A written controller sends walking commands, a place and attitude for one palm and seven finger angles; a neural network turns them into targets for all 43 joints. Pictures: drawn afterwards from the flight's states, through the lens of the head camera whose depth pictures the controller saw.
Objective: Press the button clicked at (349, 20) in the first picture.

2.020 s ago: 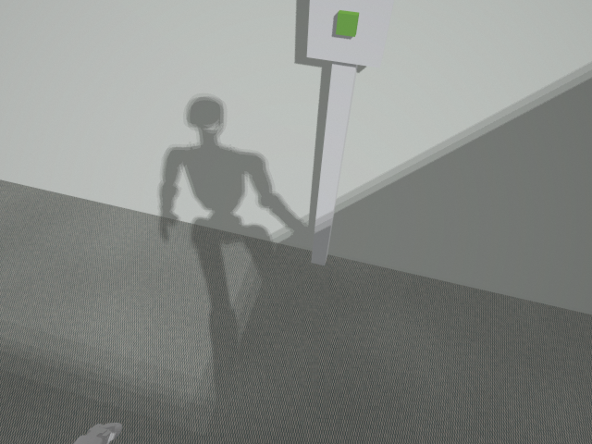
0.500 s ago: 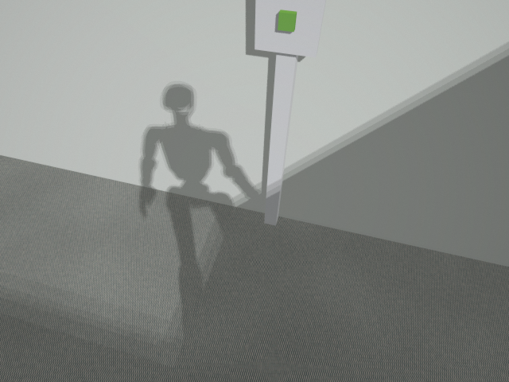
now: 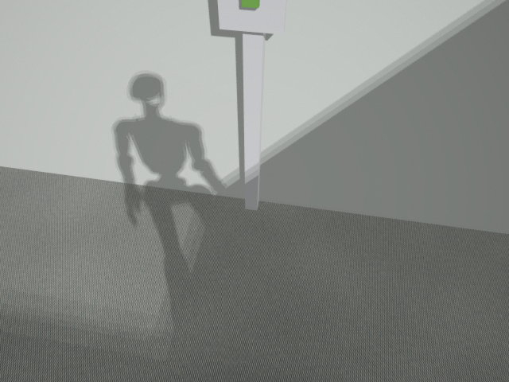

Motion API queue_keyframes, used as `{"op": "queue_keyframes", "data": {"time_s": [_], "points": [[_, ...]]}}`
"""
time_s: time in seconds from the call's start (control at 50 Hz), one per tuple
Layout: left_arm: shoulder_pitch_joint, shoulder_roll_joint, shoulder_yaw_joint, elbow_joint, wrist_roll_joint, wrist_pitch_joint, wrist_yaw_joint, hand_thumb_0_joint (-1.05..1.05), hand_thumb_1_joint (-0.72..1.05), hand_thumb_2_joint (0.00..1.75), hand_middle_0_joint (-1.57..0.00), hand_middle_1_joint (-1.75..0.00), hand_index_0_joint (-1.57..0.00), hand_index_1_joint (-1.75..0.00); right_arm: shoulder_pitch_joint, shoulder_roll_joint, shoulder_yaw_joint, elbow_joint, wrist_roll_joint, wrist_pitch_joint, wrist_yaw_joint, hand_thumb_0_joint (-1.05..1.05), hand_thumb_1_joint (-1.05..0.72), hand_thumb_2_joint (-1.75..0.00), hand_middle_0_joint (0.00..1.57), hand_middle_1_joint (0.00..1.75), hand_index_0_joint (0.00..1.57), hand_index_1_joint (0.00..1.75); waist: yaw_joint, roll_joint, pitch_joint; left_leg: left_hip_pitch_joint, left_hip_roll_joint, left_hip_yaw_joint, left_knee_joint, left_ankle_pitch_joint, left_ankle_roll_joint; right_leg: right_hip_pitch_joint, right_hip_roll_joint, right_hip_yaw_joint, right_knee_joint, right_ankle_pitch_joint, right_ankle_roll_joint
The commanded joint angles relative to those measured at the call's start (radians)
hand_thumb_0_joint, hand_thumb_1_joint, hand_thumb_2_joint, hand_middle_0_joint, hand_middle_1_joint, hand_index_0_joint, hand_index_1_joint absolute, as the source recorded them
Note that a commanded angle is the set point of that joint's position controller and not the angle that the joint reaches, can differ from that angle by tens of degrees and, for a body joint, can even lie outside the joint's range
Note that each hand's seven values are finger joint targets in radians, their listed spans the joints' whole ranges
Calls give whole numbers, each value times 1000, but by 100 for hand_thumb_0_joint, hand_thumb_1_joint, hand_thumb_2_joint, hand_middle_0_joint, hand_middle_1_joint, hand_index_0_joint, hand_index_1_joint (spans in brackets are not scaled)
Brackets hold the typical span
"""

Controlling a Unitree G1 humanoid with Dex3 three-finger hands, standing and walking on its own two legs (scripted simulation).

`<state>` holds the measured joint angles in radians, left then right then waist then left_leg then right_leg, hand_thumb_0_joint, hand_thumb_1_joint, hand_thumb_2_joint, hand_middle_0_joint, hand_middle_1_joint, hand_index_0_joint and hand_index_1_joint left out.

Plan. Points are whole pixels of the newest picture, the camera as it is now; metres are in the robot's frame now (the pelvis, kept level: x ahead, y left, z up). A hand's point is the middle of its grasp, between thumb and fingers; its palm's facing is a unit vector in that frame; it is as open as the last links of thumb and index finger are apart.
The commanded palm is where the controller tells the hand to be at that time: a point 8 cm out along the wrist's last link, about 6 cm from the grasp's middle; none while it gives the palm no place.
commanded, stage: take the last steps up to it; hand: left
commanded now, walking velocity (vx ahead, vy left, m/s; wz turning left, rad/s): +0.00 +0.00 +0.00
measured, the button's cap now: out of the picture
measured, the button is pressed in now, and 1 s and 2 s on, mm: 0 0 0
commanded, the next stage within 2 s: come to a stop and stand still in 1.16 s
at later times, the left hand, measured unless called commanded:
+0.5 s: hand (179, 368) +0.17 +0.15 -0.17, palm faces -0.14 -0.97 -0.20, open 7.4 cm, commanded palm none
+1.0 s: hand (191, 312) +0.28 +0.15 -0.19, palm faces -0.08 -0.99 -0.11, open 7.4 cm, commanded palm none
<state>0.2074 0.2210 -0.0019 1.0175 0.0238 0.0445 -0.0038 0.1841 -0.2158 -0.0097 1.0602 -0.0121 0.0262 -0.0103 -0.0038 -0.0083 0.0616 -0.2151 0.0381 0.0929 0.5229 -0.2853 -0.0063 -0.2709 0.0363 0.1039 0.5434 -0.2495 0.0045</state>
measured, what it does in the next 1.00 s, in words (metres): walks ahead: right foot, then left foot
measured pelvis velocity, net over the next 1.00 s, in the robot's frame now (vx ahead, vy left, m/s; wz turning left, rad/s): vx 0.29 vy -0.02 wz -0.13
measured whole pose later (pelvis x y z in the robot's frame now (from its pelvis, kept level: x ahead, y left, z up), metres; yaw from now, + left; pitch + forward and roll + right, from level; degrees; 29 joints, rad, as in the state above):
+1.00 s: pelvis +0.29 -0.02 +0.00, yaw -7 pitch -1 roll -2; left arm 0.33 0.17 0.06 1.13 0.04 -0.01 -0.01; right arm 0.23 -0.14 -0.05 1.02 -0.02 -0.08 -0.02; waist 0.00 -0.05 0.03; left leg -0.25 0.05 0.18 0.54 -0.29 0.06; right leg -0.41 -0.06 -0.05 1.19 -0.35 0.00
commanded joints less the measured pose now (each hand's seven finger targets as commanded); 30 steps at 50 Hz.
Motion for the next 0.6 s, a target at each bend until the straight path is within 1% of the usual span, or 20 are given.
{"op": "queue_keyframes", "data": {"time_s": [0.0, 0.08, 0.1, 0.14, 0.16, 0.18, 0.2, 0.22, 0.26, 0.3, 0.32, 0.4, 0.44, 0.46, 0.48, 0.5, 0.52, 0.54, 0.56, 0.58], "points": [[17, 167, 48, -83, -1, -20, 19, 0, 90, 90, -20, -30, -20, -30, 13, -151, -54, -74, 3, -21, -16, 0, -90, -90, 20, 30, 20, 30, -1, -10, -66, 1, 101, -86, -59, -17, 29, -60, -106, 110, -72, 120, -43], [60, 165, 63, -90, 9, -15, 5, 0, 90, 90, -20, -30, -20, -30, 51, -135, -58, -73, -12, -17, -4, 0, -90, -90, 20, 30, 20, 30, 6, -86, -30, -43, 65, -77, -4, -367, 33, -150, -94, 197, -199, -475, -77], [59, 167, 69, -95, 10, -14, 4, 0, 90, 90, -20, -30, -20, -30, 68, -127, -57, -72, -14, -18, -3, 0, -90, -90, 20, 30, 20, 30, 1, -116, -4, -63, 52, -71, 22, -385, 33, -179, -98, 226, -225, -537, -88], [52, 151, 74, -98, 4, -21, 1, 0, 90, 90, -20, -30, -20, -30, 117, -114, -57, -55, -14, -30, -4, 0, -90, -90, 20, 30, 20, 30, -23, -96, 15, -9, 54, -74, 20, -349, 44, -243, -93, 226, -207, -518, -102], [37, 131, 72, -101, 1, -28, -3, 0, 90, 90, -20, -30, -20, -30, 161, -120, -58, -41, -15, -37, -7, 0, -90, -90, 20, 30, 20, 30, -44, -41, 17, 54, 92, -122, -33, -356, 65, -294, -59, 176, -126, -465, -94], [14, 96, 69, -110, -4, -34, -9, 0, 90, 90, -20, -30, -20, -30, 214, -144, -67, -25, -20, -46, -12, 0, -90, -90, 20, 30, 20, 30, -70, 84, 9, 142, 178, -248, -163, -409, 106, -377, 6, 67, 40, -384, -68], [-34, 55, 69, -132, -6, -39, -15, 0, 90, 90, -20, -30, -20, -30, 266, -201, -84, -10, -24, -59, -20, 0, -90, -90, 20, 30, 20, 30, -96, 243, 13, 190, 349, -450, -341, -502, 170, -454, 44, -88, 298, -244, -31], [-84, 71, 75, -152, 3, -40, -20, 0, 90, 90, -20, -30, -20, -30, 280, -214, -91, -10, -18, -72, -24, 0, -90, -90, 20, 30, 20, 30, -106, 195, 38, 186, 433, -508, -401, -438, 210, -505, -37, -76, 460, -217, -17], [-57, 69, 83, -140, 11, -47, -32, 0, 90, 90, -20, -30, -20, -30, 236, -177, -78, -21, -16, -85, -20, 0, -90, -90, 20, 30, 20, 30, -59, 69, 25, 137, 406, -404, -392, -339, 195, -475, -95, -62, 501, -153, -14], [-24, 34, 81, -118, 9, -39, -41, 0, 90, 90, -20, -30, -20, -30, 169, -163, -71, -31, -23, -85, -18, 0, -90, -90, 20, 30, 20, 30, -22, 129, 86, -13, 336, -243, -387, -272, 155, -335, -121, -113, 414, -125, -3], [-3, 21, 75, -111, 6, -38, -43, 0, 90, 90, -20, -30, -20, -30, 159, -155, -67, -32, -25, -86, -17, 0, -90, -90, 20, 30, 20, 30, -10, 149, 96, -16, 303, -173, -365, -187, 143, -288, -124, -136, 330, -113, 1], [17, -9, 63, -78, 1, -59, -38, 0, 90, 90, -20, -30, -20, -30, 230, -148, -65, 10, -27, -79, -13, 0, -90, -90, 20, 30, 20, 30, -17, 143, 52, 31, 257, -63, -233, 57, 118, -88, -69, -255, 56, -62, 3], [142, 27, 72, -24, 4, -72, -29, 0, 90, 90, -20, -30, -20, -30, 235, -139, -64, 20, -19, -74, -8, 0, -90, -90, 20, 30, 20, 30, 38, 90, -13, -9, 204, 0, -48, 143, 72, 120, -35, -278, -59, 17, -18], [248, 84, 84, 13, 5, -85, -20, 0, 90, 90, -20, -30, -20, -30, 230, -114, -59, 13, -11, -77, 0, 0, -90, -90, 20, 30, 20, 30, 87, -7, -84, -128, 166, 66, 149, 161, 39, 313, -122, -161, -99, -23, -63], [362, 201, 111, 48, 9, -98, -2, 0, 90, 90, -20, -30, -20, -30, 207, -25, -37, -28, -1, -85, 9, 0, -90, -90, 20, 30, 20, 30, 126, -296, -125, -392, 54, 135, 438, -163, -4, 477, -377, 211, -211, -65, -160], [420, 224, 112, 63, -9, -97, 6, 0, 90, 90, -20, -30, -20, -30, 100, -49, -39, -78, -5, -85, 7, 0, -90, -90, 20, 30, 20, 30, 157, -251, -122, -477, 41, 29, 611, -330, 7, 454, -462, 372, -292, 20, -220], [365, 207, 109, 62, -5, -102, 13, 0, 90, 90, -20, -30, -20, -30, 75, -54, -47, -78, -3, -84, 8, 0, -90, -90, 20, 30, 20, 30, 135, -232, -81, -495, 81, -41, 680, -263, 17, 389, -442, 330, -293, -1, -232], [301, 171, 99, 52, -4, -103, 15, 0, 90, 90, -20, -30, -20, -30, 38, -45, -50, -77, -4, -82, 12, 0, -90, -90, 20, 30, 20, 30, 118, -186, -19, -503, 104, -47, 709, -210, 13, 288, -427, 292, -311, -18, -229], [224, 136, 89, 34, 0, -101, 21, 0, 90, 90, -20, -30, -20, -30, 51, -40, -52, -77, -6, -79, 13, 0, -90, -90, 20, 30, 20, 30, 72, -107, 13, -474, 129, -65, 679, -187, 13, 214, -422, 227, -311, -40, -224], [164, 108, 79, 19, 6, -103, 23, 0, 90, 90, -20, -30, -20, -30, 71, -20, -51, -64, -11, -72, 16, 0, -90, -90, 20, 30, 20, 30, 34, -83, 29, -414, 134, -57, 621, -156, 3, 131, -385, 122, -307, 20, -196]]}}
